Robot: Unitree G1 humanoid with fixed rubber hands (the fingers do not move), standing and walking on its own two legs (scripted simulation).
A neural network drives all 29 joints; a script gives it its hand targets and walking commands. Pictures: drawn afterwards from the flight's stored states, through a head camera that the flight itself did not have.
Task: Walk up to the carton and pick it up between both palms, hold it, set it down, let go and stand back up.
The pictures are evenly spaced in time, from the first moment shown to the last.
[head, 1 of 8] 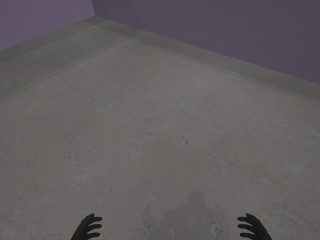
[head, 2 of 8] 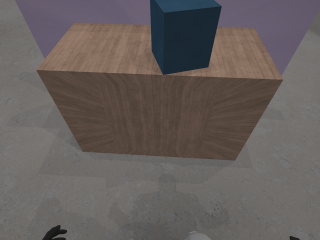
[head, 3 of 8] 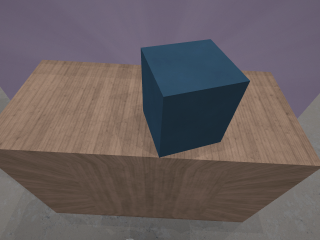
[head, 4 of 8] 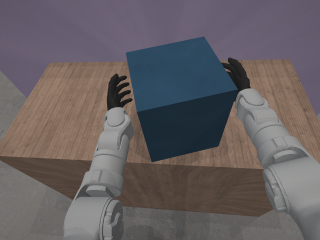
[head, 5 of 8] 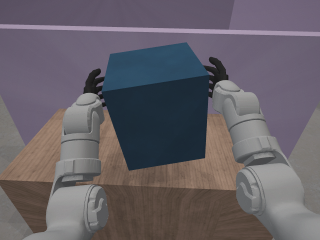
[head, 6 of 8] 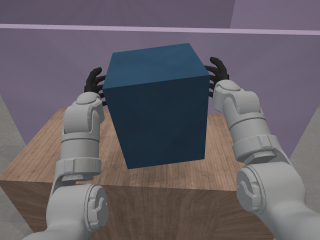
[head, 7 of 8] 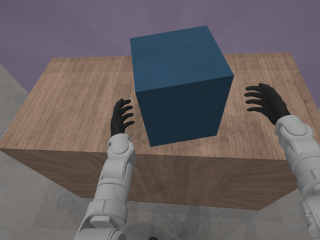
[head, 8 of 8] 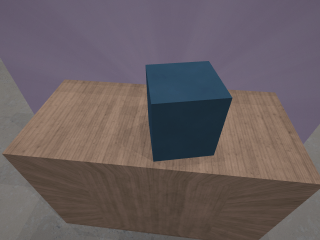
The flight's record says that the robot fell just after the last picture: no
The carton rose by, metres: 0.18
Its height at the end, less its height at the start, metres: +0.00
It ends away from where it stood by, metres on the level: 0.03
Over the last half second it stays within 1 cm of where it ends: yes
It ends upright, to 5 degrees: yes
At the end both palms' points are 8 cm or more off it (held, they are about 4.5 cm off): yes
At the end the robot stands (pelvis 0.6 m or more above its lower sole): yes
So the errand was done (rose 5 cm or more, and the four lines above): yes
